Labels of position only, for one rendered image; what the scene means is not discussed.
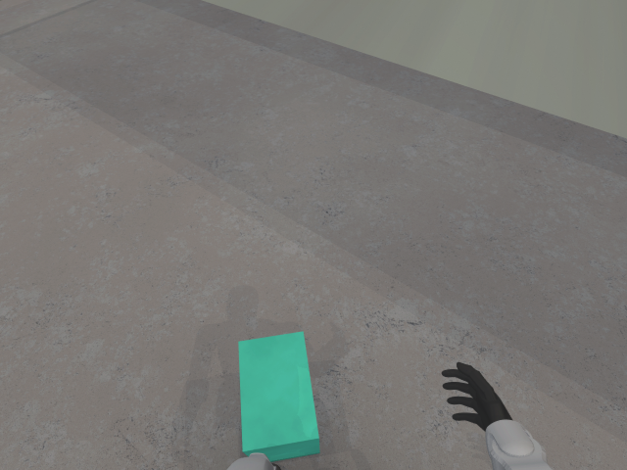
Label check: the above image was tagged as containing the robot right hand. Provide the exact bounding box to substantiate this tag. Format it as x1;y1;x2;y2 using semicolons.
442;362;512;432

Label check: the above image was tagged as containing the left robot shin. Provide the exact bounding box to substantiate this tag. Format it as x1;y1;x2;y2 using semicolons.
249;452;271;463

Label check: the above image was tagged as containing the carton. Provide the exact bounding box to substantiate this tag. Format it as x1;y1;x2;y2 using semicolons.
238;331;320;462

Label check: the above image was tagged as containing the right robot forearm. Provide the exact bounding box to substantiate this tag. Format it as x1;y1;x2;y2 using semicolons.
485;420;554;470

